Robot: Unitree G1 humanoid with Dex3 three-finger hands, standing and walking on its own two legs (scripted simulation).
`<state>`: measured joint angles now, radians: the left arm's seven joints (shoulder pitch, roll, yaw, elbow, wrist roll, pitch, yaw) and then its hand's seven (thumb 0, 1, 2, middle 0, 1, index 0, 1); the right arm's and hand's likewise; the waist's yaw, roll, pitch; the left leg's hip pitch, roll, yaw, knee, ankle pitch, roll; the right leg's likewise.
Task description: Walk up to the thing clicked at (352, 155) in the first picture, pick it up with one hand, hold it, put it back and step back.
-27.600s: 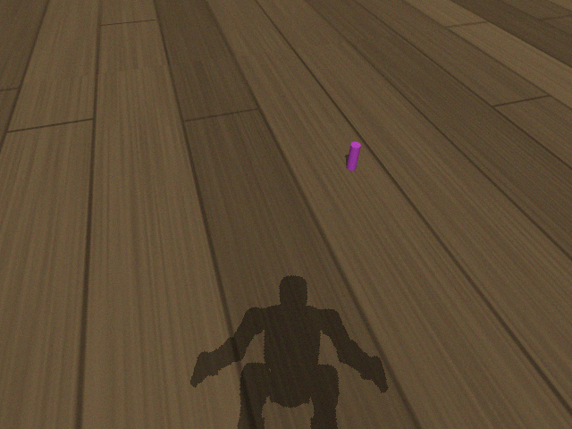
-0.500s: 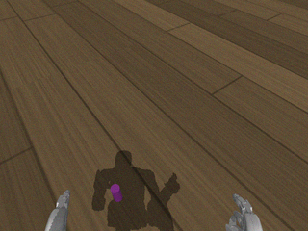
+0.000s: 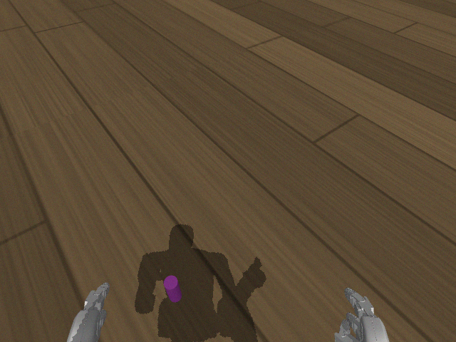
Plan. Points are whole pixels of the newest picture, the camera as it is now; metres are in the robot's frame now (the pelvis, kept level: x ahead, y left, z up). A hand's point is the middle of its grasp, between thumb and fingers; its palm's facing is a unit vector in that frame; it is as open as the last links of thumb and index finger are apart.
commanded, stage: stand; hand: left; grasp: from the side
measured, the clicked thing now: (173, 289) +0.44 +0.21 -0.65
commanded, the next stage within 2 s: none
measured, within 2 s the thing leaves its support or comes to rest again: neither
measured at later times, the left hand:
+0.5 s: hand out of the picture +0.10 +0.24 -0.11, palm faces -0.01 -0.94 -0.34, open 7.6 cm
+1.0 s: hand out of the picture +0.03 +0.25 -0.10, palm faces +0.01 -0.94 -0.35, open 7.4 cm
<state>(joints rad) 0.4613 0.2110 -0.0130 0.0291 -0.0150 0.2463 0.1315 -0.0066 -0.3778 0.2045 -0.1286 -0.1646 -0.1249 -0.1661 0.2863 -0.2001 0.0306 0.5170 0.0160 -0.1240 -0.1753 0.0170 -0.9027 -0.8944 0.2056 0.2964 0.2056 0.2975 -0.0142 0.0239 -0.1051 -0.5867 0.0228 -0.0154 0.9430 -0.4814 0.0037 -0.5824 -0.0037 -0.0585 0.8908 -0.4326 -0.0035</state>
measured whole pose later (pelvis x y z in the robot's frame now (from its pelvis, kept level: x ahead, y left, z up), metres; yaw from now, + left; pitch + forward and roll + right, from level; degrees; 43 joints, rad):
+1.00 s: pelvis -0.02 +0.00 +0.05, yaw +0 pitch -4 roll +0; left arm 0.16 0.31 0.00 1.12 0.03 -0.01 0.02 0.01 0.91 0.89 -0.21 -0.30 -0.20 -0.30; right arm 0.15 -0.30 -0.02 1.10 -0.03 0.00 0.00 0.01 -0.91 -0.89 0.21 0.30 0.21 0.30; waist 0.02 0.01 0.06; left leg -0.13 -0.02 0.01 0.38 -0.19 0.01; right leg -0.15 -0.04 -0.04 0.40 -0.18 0.01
